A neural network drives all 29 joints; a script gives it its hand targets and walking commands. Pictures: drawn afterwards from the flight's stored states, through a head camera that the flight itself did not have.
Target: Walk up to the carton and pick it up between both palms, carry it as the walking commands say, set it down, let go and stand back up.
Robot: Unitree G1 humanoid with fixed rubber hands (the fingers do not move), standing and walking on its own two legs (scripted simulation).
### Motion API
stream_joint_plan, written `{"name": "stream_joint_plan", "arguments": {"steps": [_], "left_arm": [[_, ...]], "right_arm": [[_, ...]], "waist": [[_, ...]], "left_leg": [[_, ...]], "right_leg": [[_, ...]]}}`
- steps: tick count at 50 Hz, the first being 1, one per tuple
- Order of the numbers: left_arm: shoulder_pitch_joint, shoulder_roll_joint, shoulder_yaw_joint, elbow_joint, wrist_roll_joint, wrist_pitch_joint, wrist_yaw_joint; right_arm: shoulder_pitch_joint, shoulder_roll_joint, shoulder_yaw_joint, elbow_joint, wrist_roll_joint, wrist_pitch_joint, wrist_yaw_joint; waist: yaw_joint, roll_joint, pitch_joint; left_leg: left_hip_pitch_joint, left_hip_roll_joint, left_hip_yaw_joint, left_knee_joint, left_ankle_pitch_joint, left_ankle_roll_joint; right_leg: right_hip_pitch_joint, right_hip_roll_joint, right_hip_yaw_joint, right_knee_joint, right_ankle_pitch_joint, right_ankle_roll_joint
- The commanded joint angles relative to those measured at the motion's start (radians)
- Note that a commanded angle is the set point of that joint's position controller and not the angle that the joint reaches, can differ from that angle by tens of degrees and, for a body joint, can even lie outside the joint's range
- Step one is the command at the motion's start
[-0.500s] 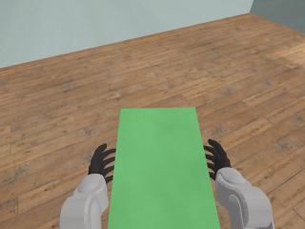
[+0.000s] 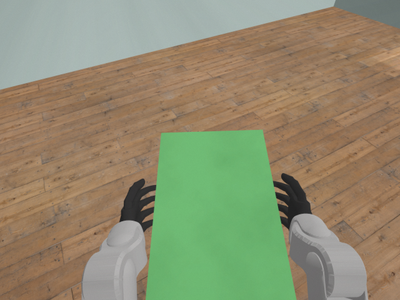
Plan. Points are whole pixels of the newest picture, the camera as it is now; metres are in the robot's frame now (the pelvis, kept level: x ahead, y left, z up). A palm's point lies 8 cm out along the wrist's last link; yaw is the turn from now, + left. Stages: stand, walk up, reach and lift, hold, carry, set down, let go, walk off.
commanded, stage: carry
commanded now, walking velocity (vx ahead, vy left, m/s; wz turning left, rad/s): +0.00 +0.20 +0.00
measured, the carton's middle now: (214, 226) +0.27 -0.01 +0.03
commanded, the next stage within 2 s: none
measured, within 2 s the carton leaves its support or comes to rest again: neither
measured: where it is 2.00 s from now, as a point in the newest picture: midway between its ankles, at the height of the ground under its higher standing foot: outside the picture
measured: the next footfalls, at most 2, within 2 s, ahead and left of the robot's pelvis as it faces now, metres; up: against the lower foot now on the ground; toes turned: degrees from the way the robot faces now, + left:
right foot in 0.32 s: -0.01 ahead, +0.00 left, +0.00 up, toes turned -12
left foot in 0.60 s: +0.00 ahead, +0.34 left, +0.00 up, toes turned +5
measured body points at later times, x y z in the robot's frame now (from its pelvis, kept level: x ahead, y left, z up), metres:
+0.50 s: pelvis -0.06 +0.15 +0.01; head -0.07 +0.15 +0.46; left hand +0.20 +0.28 +0.08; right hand +0.18 +0.00 +0.08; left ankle -0.03 +0.27 -0.69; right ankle -0.05 +0.00 -0.73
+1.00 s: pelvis -0.12 +0.31 +0.00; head -0.13 +0.30 +0.45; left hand +0.14 +0.45 +0.08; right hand +0.12 +0.16 +0.07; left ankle -0.06 +0.36 -0.71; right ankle -0.12 +0.20 -0.73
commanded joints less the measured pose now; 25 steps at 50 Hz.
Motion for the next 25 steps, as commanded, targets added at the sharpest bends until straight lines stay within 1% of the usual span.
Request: {"name": "stream_joint_plan", "arguments": {"steps": [1, 2, 3, 4, 5, 6, 7, 8, 9, 10, 11, 12, 13, 14, 15, 16, 17, 18, 19, 20, 21, 22, 23, 24, 25], "left_arm": [[-0.354, -0.820, -0.558, -0.143, -0.233, -0.004, -0.118], [-0.314, -0.787, -0.573, -0.136, -0.225, 0.012, -0.118], [-0.404, -0.808, -0.598, -0.162, -0.253, 0.017, -0.130], [-0.433, -0.859, -0.599, -0.141, -0.272, 0.016, -0.138], [-0.472, -0.905, -0.622, -0.129, -0.287, 0.013, -0.145], [-0.484, -0.912, -0.625, -0.119, -0.301, 0.011, -0.154], [-0.523, -0.918, -0.640, -0.142, -0.315, 0.005, -0.155], [-0.509, -0.937, -0.656, -0.136, -0.333, 0.007, -0.156], [-0.527, -0.953, -0.657, -0.147, -0.343, -0.001, -0.160], [-0.535, -0.945, -0.659, -0.154, -0.346, 0.000, -0.156], [-0.492, -0.932, -0.644, -0.125, -0.332, 0.004, -0.153], [-0.444, -0.924, -0.632, -0.105, -0.330, 0.006, -0.151], [-0.417, -0.894, -0.604, -0.077, -0.312, 0.005, -0.149], [-0.397, -0.906, -0.601, -0.082, -0.316, 0.003, -0.149], [-0.412, -0.913, -0.585, -0.085, -0.308, -0.001, -0.152], [-0.407, -0.918, -0.585, -0.069, -0.310, 0.003, -0.150], [-0.400, -0.884, -0.560, -0.076, -0.303, 0.000, -0.149], [-0.403, -0.901, -0.559, -0.062, -0.306, -0.002, -0.153], [-0.384, -0.902, -0.533, -0.027, -0.273, -0.012, -0.147], [-0.387, -0.900, -0.539, -0.023, -0.258, -0.011, -0.144], [-0.412, -0.920, -0.564, -0.079, -0.293, -0.016, -0.152], [-0.460, -0.920, -0.587, -0.095, -0.302, -0.017, -0.157], [-0.464, -0.923, -0.580, -0.103, -0.294, -0.026, -0.154], [-0.427, -0.926, -0.588, -0.106, -0.294, -0.027, -0.148], [-0.424, -0.908, -0.572, -0.112, -0.277, -0.022, -0.142]], "right_arm": [[-0.383, 0.895, 0.596, -0.087, 0.273, -0.015, 0.168], [-0.330, 0.857, 0.569, -0.077, 0.261, -0.012, 0.171], [-0.370, 0.880, 0.558, -0.088, 0.262, -0.018, 0.175], [-0.394, 0.906, 0.565, -0.100, 0.257, -0.020, 0.176], [-0.410, 0.923, 0.553, -0.081, 0.244, -0.026, 0.180], [-0.430, 0.912, 0.543, -0.099, 0.239, -0.039, 0.179], [-0.463, 0.913, 0.540, -0.114, 0.239, -0.047, 0.179], [-0.431, 0.910, 0.529, -0.112, 0.234, -0.051, 0.178], [-0.459, 0.930, 0.538, -0.121, 0.240, -0.058, 0.178], [-0.417, 0.918, 0.521, -0.102, 0.226, -0.055, 0.174], [-0.430, 0.909, 0.534, -0.106, 0.231, -0.053, 0.168], [-0.391, 0.902, 0.537, -0.096, 0.227, -0.045, 0.159], [-0.384, 0.888, 0.542, -0.078, 0.228, -0.045, 0.156], [-0.386, 0.883, 0.548, -0.106, 0.229, -0.047, 0.151], [-0.445, 0.891, 0.576, -0.136, 0.241, -0.048, 0.151], [-0.434, 0.884, 0.568, -0.122, 0.239, -0.043, 0.149], [-0.407, 0.871, 0.563, -0.080, 0.224, -0.039, 0.144], [-0.425, 0.883, 0.579, -0.089, 0.229, -0.037, 0.144], [-0.523, 0.870, 0.602, -0.151, 0.253, -0.032, 0.152], [-0.538, 0.896, 0.618, -0.137, 0.269, -0.034, 0.163], [-0.534, 0.927, 0.618, -0.140, 0.280, -0.047, 0.158], [-0.502, 0.931, 0.601, -0.111, 0.262, -0.051, 0.158], [-0.540, 0.943, 0.622, -0.127, 0.274, -0.058, 0.161], [-0.485, 0.932, 0.616, -0.136, 0.271, -0.059, 0.166], [-0.506, 0.931, 0.623, -0.129, 0.284, -0.047, 0.167]], "waist": [[0.048, 0.137, -0.338], [0.023, 0.343, -0.295], [0.020, 0.315, -0.252], [0.026, 0.204, -0.250], [0.029, 0.218, -0.246], [0.031, 0.231, -0.233], [0.034, 0.215, -0.248], [0.035, 0.231, -0.288], [0.033, 0.190, -0.283], [0.029, 0.211, -0.284], [0.026, 0.205, -0.289], [0.026, 0.168, -0.325], [0.029, 0.154, -0.313], [0.040, 0.158, -0.329], [0.053, 0.105, -0.326], [0.061, 0.128, -0.343], [0.071, 0.027, -0.332], [0.076, -0.181, -0.325], [0.069, -0.306, -0.245], [0.060, -0.222, -0.189], [0.061, -0.093, -0.224], [0.051, -0.042, -0.227], [0.043, -0.048, -0.239], [0.045, -0.024, -0.258], [0.053, -0.077, -0.253]], "left_leg": [[0.283, 0.147, -0.166, -0.232, 0.106, 0.050], [0.267, 0.278, -0.344, -0.238, 0.118, 0.154], [0.177, 0.292, -0.347, -0.230, 0.097, 0.223], [0.200, 0.257, -0.273, -0.200, 0.103, 0.210], [0.172, 0.236, -0.209, -0.181, 0.164, 0.194], [0.135, 0.228, -0.167, -0.177, 0.180, 0.191], [0.150, 0.203, -0.142, -0.177, 0.152, 0.185], [0.196, 0.176, -0.117, -0.159, 0.150, 0.171], [0.181, 0.175, -0.124, -0.167, 0.132, 0.182], [0.182, 0.190, -0.157, -0.188, 0.074, 0.197], [0.174, 0.208, -0.195, -0.199, 0.026, 0.225], [0.197, 0.223, -0.203, -0.203, 0.031, 0.229], [0.150, 0.221, -0.221, -0.226, 0.001, 0.224], [0.151, 0.206, -0.207, -0.231, 0.014, 0.198], [0.124, 0.165, -0.165, -0.222, 0.047, 0.150], [0.035, 0.123, -0.091, -0.241, 0.010, 0.050], [-0.101, 0.091, -0.076, -0.141, 0.019, -0.003], [-0.213, 0.015, -0.014, 0.087, -0.016, -0.064], [-0.197, 0.015, -0.069, 0.341, -0.168, -0.018], [-0.165, 0.064, -0.193, 0.514, -0.165, -0.005], [-0.238, 0.032, -0.161, 0.501, -0.159, -0.005], [-0.256, 0.025, -0.134, 0.477, -0.124, 0.005], [-0.243, 0.028, -0.099, 0.352, -0.075, 0.012], [-0.189, 0.001, -0.053, 0.296, -0.082, 0.002], [-0.158, -0.018, -0.010, 0.224, -0.112, -0.008]], "right_leg": [[-0.012, 0.049, -0.046, 0.152, -0.158, -0.036], [-0.202, 0.158, -0.083, 0.321, -0.443, -0.006], [-0.191, 0.166, -0.012, 0.469, -0.458, -0.028], [-0.203, 0.156, 0.016, 0.520, -0.403, -0.043], [-0.193, 0.151, 0.030, 0.570, -0.359, -0.058], [-0.183, 0.145, 0.031, 0.572, -0.335, -0.066], [-0.165, 0.154, 0.022, 0.527, -0.297, -0.070], [-0.155, 0.159, 0.025, 0.496, -0.261, -0.076], [-0.146, 0.163, 0.002, 0.442, -0.276, -0.072], [-0.128, 0.172, -0.007, 0.409, -0.277, -0.080], [-0.110, 0.173, -0.005, 0.355, -0.276, -0.085], [-0.073, 0.178, -0.016, 0.279, -0.292, -0.087], [-0.019, 0.177, -0.015, 0.217, -0.302, -0.101], [0.043, 0.183, -0.023, 0.081, -0.276, -0.120], [0.147, 0.186, -0.055, -0.088, -0.231, -0.128], [0.315, 0.162, -0.078, -0.198, -0.150, -0.139], [0.477, 0.056, 0.033, -0.247, -0.123, -0.168], [0.501, -0.168, 0.314, -0.319, -0.132, -0.239], [0.231, -0.354, 0.474, -0.344, -0.016, -0.352], [0.131, -0.341, 0.435, -0.343, 0.053, -0.364], [0.242, -0.273, 0.300, -0.298, 0.168, -0.332], [0.257, -0.228, 0.201, -0.255, 0.192, -0.286], [0.313, -0.154, 0.117, -0.196, 0.320, -0.224], [0.297, -0.113, 0.078, -0.153, 0.427, -0.198], [0.289, -0.103, 0.064, -0.150, 0.426, -0.185]]}}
